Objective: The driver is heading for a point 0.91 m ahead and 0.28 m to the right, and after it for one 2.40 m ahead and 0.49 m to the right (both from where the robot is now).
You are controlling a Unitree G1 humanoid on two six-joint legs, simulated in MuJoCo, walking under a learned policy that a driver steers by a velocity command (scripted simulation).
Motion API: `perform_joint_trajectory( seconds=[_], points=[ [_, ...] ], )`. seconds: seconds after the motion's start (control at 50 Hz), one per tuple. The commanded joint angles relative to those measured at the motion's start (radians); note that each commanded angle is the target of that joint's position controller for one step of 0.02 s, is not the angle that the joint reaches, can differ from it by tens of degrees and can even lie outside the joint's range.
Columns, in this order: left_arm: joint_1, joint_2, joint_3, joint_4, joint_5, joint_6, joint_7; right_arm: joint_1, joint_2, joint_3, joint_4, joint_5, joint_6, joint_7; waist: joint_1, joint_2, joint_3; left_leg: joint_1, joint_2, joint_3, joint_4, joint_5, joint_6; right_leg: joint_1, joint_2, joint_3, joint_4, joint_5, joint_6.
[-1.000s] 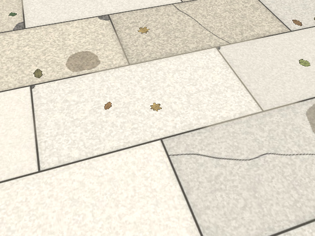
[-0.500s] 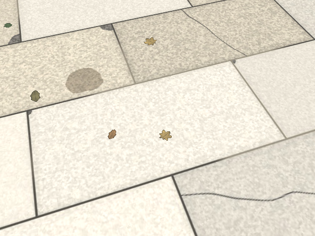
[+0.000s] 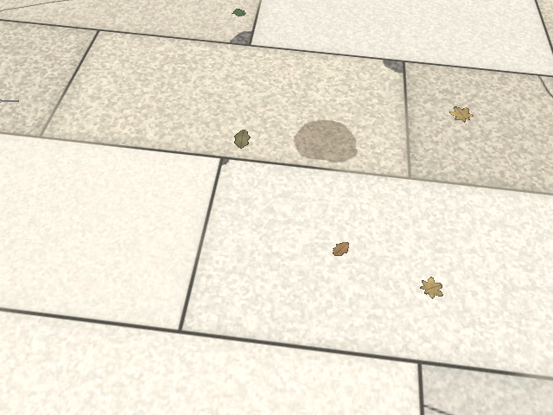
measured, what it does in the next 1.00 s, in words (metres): walks ahead, turning right: right foot, then left foot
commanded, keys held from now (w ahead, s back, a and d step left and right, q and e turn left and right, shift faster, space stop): e+shift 0.02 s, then w+e+shift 0.18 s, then e+shift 0.58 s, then shift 0.02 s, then q+shift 0.20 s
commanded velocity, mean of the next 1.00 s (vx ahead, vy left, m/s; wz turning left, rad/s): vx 0.18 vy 0.00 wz -0.49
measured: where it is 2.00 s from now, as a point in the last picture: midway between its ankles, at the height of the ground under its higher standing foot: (295, 327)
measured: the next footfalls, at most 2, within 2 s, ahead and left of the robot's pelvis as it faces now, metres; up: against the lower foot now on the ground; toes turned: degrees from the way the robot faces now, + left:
right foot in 0.16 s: +0.05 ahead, -0.11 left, +0.00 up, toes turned +2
left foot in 0.58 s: +0.33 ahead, +0.01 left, +0.00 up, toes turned -28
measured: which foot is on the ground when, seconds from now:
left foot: down 0.00-0.16, up 0.18-0.56, down 0.58-1.00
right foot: up 0.00-0.14, down 0.16-0.58, up 0.60-0.98, down 1.00-1.00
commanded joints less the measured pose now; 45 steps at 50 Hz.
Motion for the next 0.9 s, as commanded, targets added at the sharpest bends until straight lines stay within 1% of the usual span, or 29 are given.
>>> perform_joint_trajectory(
  seconds=[0.02,0.04,0.06,0.08,0.1,0.14,0.16,0.18,0.2,0.22,0.24,0.28,0.34,0.4,0.44,0.48,0.52,0.54,0.56,0.58,0.6,0.62,0.64,0.66,0.7,0.74,0.8,0.86,0.9],
  points=[
    [0.010,0.071,0.011,-0.052,-0.008,-0.015,0.006,0.023,-0.114,-0.023,-0.051,-0.012,-0.013,-0.003,-0.021,0.140,-0.153,0.169,0.282,-0.232,-0.071,0.369,0.129,0.035,-0.009,-0.036,-0.058,-0.017,-0.020],
    [0.033,0.069,0.007,-0.046,-0.004,-0.017,0.000,0.037,-0.100,-0.016,-0.043,-0.016,-0.014,0.001,-0.023,0.135,-0.191,0.145,0.272,-0.235,-0.103,0.148,0.130,0.104,-0.008,-0.059,-0.085,-0.034,-0.030],
    [0.042,0.062,0.004,-0.040,0.002,-0.019,-0.011,0.043,-0.089,-0.008,-0.035,-0.023,-0.014,0.006,-0.026,0.148,-0.184,0.098,0.261,-0.255,-0.155,-0.212,0.131,0.156,-0.004,-0.081,-0.124,-0.052,-0.045],
    [0.047,0.060,0.004,-0.037,0.002,-0.019,-0.022,0.033,-0.097,-0.005,-0.033,-0.029,-0.015,0.013,-0.019,0.180,-0.136,0.025,0.262,-0.284,-0.200,-0.454,0.133,0.203,0.006,-0.107,-0.160,-0.069,-0.062],
    [0.066,0.060,0.004,-0.026,-0.002,-0.021,-0.028,0.007,-0.108,-0.003,-0.033,-0.031,-0.018,0.017,0.005,0.178,-0.081,-0.060,0.270,-0.287,-0.217,-0.556,0.129,0.271,0.014,-0.126,-0.224,-0.058,-0.088],
    [0.202,0.052,0.002,0.027,-0.003,-0.040,-0.030,-0.055,-0.098,0.003,-0.032,-0.032,-0.034,0.005,0.099,0.085,-0.021,-0.212,0.245,-0.180,-0.120,-0.581,0.089,0.460,0.027,-0.099,-0.406,-0.058,-0.149],
    [0.317,0.091,0.008,0.061,0.006,-0.059,-0.029,-0.105,-0.050,0.015,-0.051,-0.034,-0.047,-0.002,0.145,-0.080,0.004,-0.313,0.163,-0.041,0.155,-0.490,0.041,0.522,-0.109,0.173,-0.568,-0.275,-0.190],
    [0.324,0.202,0.034,0.060,0.002,-0.075,-0.035,-0.160,-0.031,0.027,-0.105,-0.021,-0.068,-0.001,0.126,-0.193,0.073,-0.512,0.045,0.173,0.367,-0.324,-0.027,0.531,-0.332,0.632,-0.760,-0.518,-0.278],
    [0.277,0.214,0.049,0.054,0.010,-0.073,-0.044,-0.198,-0.059,0.025,-0.128,-0.024,-0.090,0.003,0.093,-0.122,0.126,-0.575,0.092,0.100,0.416,-0.250,-0.042,0.454,-0.360,0.804,-0.828,-0.598,-0.326],
    [0.246,0.188,0.049,0.047,0.003,-0.078,-0.047,-0.168,-0.085,0.019,-0.102,-0.021,-0.105,0.009,0.061,-0.075,0.129,-0.520,0.121,0.083,0.426,-0.174,-0.057,0.431,-0.328,0.727,-0.805,-0.492,-0.323],
    [0.242,0.164,0.047,0.052,-0.006,-0.085,-0.048,-0.159,-0.097,0.016,-0.081,-0.024,-0.113,0.011,0.056,-0.050,0.112,-0.465,0.133,0.093,0.413,-0.127,-0.075,0.433,-0.264,0.595,-0.772,-0.302,-0.293],
    [0.255,0.136,0.045,0.069,-0.017,-0.095,-0.035,-0.148,-0.064,0.024,-0.066,-0.036,-0.110,0.015,0.051,-0.109,0.064,-0.386,0.123,0.135,0.417,-0.074,-0.103,0.443,-0.156,0.409,-0.714,0.122,-0.252],
    [0.328,0.129,0.056,0.102,-0.021,-0.088,-0.026,-0.176,-0.021,0.039,-0.079,-0.025,-0.089,0.013,0.050,-0.112,-0.020,-0.360,0.094,0.167,0.439,-0.072,-0.126,0.476,-0.108,0.328,-0.580,0.606,-0.233],
    [0.393,0.128,0.069,0.111,-0.018,-0.063,-0.013,-0.275,-0.004,0.053,-0.106,-0.011,-0.079,0.008,0.086,-0.120,-0.046,-0.374,0.068,0.176,0.381,-0.089,-0.134,0.497,-0.082,0.347,-0.501,0.757,-0.219],
    [0.408,0.135,0.076,0.107,-0.014,-0.046,-0.007,-0.337,-0.003,0.061,-0.123,-0.002,-0.082,0.007,0.105,-0.130,-0.053,-0.355,0.045,0.171,0.299,-0.083,-0.128,0.503,-0.065,0.381,-0.462,0.767,-0.211],
    [0.381,0.148,0.085,0.089,-0.010,-0.034,-0.006,-0.347,-0.016,0.063,-0.124,0.007,-0.089,-0.003,0.104,-0.137,-0.067,-0.288,0.024,0.158,0.209,-0.063,-0.118,0.490,-0.055,0.417,-0.421,0.783,-0.197],
    [0.306,0.156,0.091,0.057,-0.011,-0.032,-0.005,-0.273,-0.041,0.059,-0.101,0.011,-0.097,-0.021,0.062,-0.146,-0.083,-0.128,0.016,0.133,0.078,-0.029,-0.104,0.431,-0.032,0.452,-0.378,0.750,-0.157],
    [0.250,0.159,0.093,0.036,-0.017,-0.037,-0.005,-0.201,-0.058,0.054,-0.080,0.010,-0.103,-0.034,0.020,-0.144,-0.098,0.013,0.020,0.128,-0.015,0.024,-0.090,0.370,-0.005,0.452,-0.334,0.740,-0.124],
    [0.205,0.147,0.089,0.015,-0.031,-0.048,-0.008,-0.098,-0.095,0.042,-0.055,0.003,-0.115,-0.051,-0.030,-0.110,-0.139,0.221,0.096,0.086,-0.102,0.159,-0.064,0.274,0.034,0.422,-0.228,0.697,-0.082],
    [0.259,0.074,0.072,-0.003,-0.049,-0.055,-0.007,0.012,-0.160,0.024,-0.047,-0.008,-0.118,-0.067,-0.035,0.060,-0.275,0.476,0.369,-0.112,-0.097,0.218,-0.006,0.163,0.080,0.291,0.011,0.261,-0.050],
    [0.400,0.057,0.065,-0.024,-0.053,-0.041,0.002,-0.008,-0.220,0.019,-0.071,0.002,-0.098,-0.062,0.030,0.282,-0.400,0.587,0.633,-0.457,-0.105,0.434,0.124,0.005,0.213,0.125,0.192,-0.411,-0.051],
    [0.406,0.144,0.078,0.021,-0.008,-0.017,0.011,-0.028,-0.137,0.023,-0.056,0.010,-0.083,-0.057,0.053,0.189,-0.329,0.476,0.612,-0.439,-0.079,0.431,0.151,-0.031,0.088,0.067,0.300,-0.311,-0.049],
    [0.326,0.159,0.085,0.027,0.005,-0.007,0.001,-0.066,-0.054,0.047,-0.066,0.013,-0.078,-0.058,0.049,0.119,-0.207,0.363,0.533,-0.277,-0.087,0.408,0.129,-0.031,0.062,0.046,0.308,-0.227,-0.044],
    [0.274,0.143,0.085,0.023,0.004,0.003,-0.013,-0.111,-0.023,0.058,-0.068,0.007,-0.071,-0.059,0.058,0.090,-0.126,0.266,0.460,-0.142,-0.124,0.379,0.106,-0.020,0.038,0.033,0.294,-0.167,-0.030],
    [0.241,0.123,0.079,0.009,0.004,0.023,-0.043,-0.116,-0.040,0.055,-0.058,-0.007,-0.071,-0.065,0.064,0.161,-0.081,0.178,0.402,0.007,-0.147,0.461,0.103,-0.002,0.018,-0.016,0.334,-0.107,-0.005],
    [0.206,0.108,0.070,-0.015,-0.007,0.030,-0.058,-0.091,-0.045,0.050,-0.045,-0.011,-0.080,-0.055,0.065,0.156,-0.096,0.163,0.406,0.079,-0.150,0.515,0.116,0.002,0.008,-0.038,0.327,-0.078,0.001],
    [0.110,0.094,0.056,-0.063,-0.005,0.040,-0.073,-0.054,-0.059,0.040,-0.030,-0.018,-0.087,-0.047,0.043,0.162,-0.084,0.155,0.434,0.124,-0.181,0.426,0.133,-0.022,-0.020,-0.050,0.244,-0.038,-0.004],
    [0.069,0.055,0.029,-0.081,-0.006,0.038,-0.074,-0.019,-0.080,0.034,0.001,-0.020,-0.095,-0.029,0.037,0.156,-0.104,0.111,0.419,0.147,-0.159,0.443,0.140,0.088,0.004,-0.039,0.061,-0.034,-0.030],
    [0.058,0.036,0.012,-0.072,-0.009,0.032,-0.062,-0.023,-0.086,0.035,0.015,-0.016,-0.093,-0.013,0.034,0.177,-0.115,0.081,0.393,0.158,-0.140,0.437,0.130,0.194,0.032,-0.058,-0.093,-0.033,-0.046]
  ],
)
